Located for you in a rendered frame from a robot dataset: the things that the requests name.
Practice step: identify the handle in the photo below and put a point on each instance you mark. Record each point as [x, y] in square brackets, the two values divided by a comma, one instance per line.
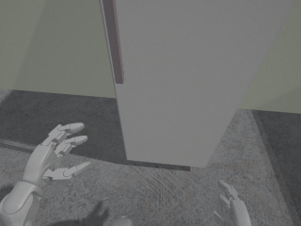
[112, 25]

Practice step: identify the left robot forearm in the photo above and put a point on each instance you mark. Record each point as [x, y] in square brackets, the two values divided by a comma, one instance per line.
[20, 206]

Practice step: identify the right robot hand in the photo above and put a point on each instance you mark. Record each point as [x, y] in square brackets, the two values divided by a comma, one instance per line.
[236, 213]

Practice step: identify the fridge door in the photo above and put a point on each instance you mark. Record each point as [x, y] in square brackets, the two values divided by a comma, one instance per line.
[188, 65]

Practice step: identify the left robot hand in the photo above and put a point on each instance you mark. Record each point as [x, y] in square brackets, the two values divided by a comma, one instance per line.
[37, 169]

